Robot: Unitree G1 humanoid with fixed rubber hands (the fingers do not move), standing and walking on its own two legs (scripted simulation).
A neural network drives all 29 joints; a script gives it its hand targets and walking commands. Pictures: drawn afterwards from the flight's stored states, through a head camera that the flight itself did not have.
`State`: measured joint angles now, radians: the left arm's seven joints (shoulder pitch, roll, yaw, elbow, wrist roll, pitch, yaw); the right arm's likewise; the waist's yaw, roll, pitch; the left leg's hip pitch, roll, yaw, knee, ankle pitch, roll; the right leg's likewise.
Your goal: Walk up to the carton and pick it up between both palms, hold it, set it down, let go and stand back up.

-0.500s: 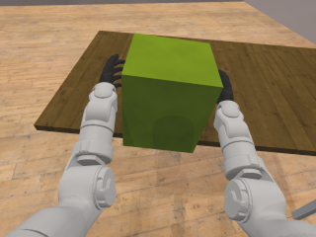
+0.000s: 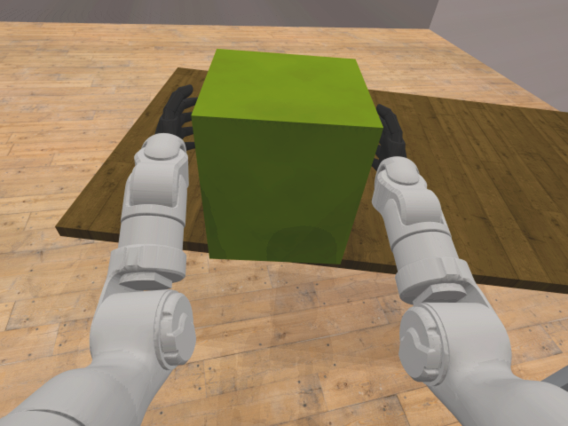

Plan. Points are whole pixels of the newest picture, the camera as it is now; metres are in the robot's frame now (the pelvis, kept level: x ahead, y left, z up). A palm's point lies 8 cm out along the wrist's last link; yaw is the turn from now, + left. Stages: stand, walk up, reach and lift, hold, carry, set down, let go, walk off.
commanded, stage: reach and lift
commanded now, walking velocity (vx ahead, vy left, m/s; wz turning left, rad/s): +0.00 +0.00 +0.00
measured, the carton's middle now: (281, 160) +0.45 +0.00 +0.16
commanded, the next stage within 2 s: hold in 1.58 s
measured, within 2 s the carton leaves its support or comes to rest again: neither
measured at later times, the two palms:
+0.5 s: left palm (173, 121) +0.39 +0.14 +0.25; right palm (414, 145) +0.37 -0.16 +0.25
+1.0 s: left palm (175, 102) +0.38 +0.13 +0.28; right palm (435, 121) +0.36 -0.17 +0.29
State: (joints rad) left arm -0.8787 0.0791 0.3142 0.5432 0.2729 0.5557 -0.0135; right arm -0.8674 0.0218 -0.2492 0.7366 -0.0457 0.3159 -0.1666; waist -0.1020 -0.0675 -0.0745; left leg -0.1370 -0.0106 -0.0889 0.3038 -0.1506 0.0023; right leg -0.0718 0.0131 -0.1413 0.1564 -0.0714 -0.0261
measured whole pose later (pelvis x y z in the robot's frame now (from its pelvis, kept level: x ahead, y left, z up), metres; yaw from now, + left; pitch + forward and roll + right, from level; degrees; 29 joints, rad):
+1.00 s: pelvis -0.01 +0.00 +0.00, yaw -3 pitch -4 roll -1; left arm -0.95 0.05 0.34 0.25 0.35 0.91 -0.04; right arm -0.99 -0.11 -0.09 0.58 0.29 0.62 -0.28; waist -0.12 -0.07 -0.08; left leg -0.09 0.01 -0.04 0.31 -0.15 0.00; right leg -0.05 0.03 -0.09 0.20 -0.08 -0.03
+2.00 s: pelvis +0.00 -0.01 +0.00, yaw -3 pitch -4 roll -1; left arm -1.01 0.07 0.38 0.24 0.35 1.00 -0.06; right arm -1.12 -0.18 -0.02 0.66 0.40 0.72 -0.33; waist -0.09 -0.05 -0.14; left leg -0.06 0.01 -0.04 0.28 -0.16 -0.01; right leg -0.03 0.03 -0.08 0.17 -0.08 -0.04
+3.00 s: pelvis +0.00 -0.01 +0.00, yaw -2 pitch -3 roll -1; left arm -1.00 0.07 0.37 0.21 0.34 1.03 -0.08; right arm -1.11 -0.18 -0.01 0.63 0.42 0.76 -0.34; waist -0.08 -0.04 -0.15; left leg -0.08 0.01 -0.05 0.29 -0.15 -0.01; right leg -0.04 0.03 -0.09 0.18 -0.09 -0.04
